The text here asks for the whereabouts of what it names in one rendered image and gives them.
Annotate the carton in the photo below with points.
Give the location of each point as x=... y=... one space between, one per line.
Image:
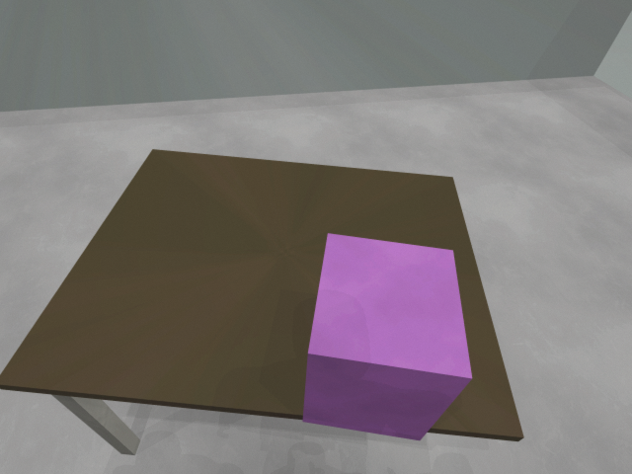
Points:
x=388 y=351

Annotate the table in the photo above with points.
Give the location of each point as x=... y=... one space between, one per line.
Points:
x=199 y=291

